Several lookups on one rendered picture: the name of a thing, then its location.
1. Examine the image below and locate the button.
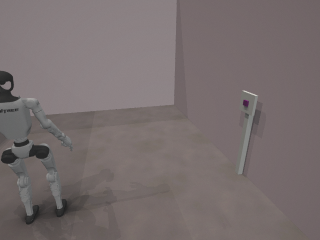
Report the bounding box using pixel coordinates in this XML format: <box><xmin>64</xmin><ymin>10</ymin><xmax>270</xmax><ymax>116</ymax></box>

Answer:
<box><xmin>243</xmin><ymin>100</ymin><xmax>249</xmax><ymax>107</ymax></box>

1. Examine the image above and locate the robot right shin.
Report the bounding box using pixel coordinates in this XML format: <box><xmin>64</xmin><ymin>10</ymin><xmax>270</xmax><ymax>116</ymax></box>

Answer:
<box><xmin>49</xmin><ymin>171</ymin><xmax>63</xmax><ymax>209</ymax></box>

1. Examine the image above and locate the humanoid robot torso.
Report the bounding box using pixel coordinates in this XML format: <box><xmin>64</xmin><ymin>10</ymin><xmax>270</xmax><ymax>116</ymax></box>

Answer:
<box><xmin>0</xmin><ymin>95</ymin><xmax>35</xmax><ymax>159</ymax></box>

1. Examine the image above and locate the right robot forearm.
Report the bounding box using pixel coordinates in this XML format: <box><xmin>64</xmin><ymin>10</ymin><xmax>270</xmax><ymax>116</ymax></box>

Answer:
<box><xmin>47</xmin><ymin>119</ymin><xmax>67</xmax><ymax>142</ymax></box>

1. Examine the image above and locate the robot right hand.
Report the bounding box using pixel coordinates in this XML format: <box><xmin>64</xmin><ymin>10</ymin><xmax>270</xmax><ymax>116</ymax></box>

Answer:
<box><xmin>61</xmin><ymin>136</ymin><xmax>73</xmax><ymax>151</ymax></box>

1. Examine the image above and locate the robot right upper arm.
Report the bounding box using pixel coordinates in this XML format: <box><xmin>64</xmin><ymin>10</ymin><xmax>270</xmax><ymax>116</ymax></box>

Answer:
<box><xmin>22</xmin><ymin>98</ymin><xmax>51</xmax><ymax>130</ymax></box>

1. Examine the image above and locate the panel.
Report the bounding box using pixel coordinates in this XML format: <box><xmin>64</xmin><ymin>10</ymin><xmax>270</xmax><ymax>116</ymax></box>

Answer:
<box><xmin>235</xmin><ymin>90</ymin><xmax>258</xmax><ymax>175</ymax></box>

